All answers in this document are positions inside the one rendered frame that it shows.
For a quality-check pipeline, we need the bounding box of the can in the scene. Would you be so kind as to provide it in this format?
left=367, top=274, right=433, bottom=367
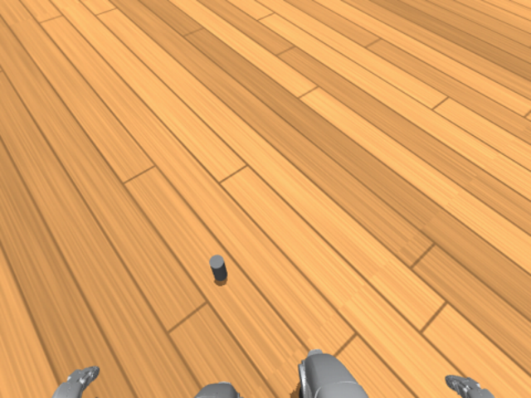
left=209, top=255, right=227, bottom=281

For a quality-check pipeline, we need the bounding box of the right robot hand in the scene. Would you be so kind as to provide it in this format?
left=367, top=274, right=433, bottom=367
left=445, top=375, right=495, bottom=398

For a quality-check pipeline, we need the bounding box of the left robot hand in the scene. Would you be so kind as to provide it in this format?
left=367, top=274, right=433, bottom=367
left=52, top=366, right=100, bottom=398

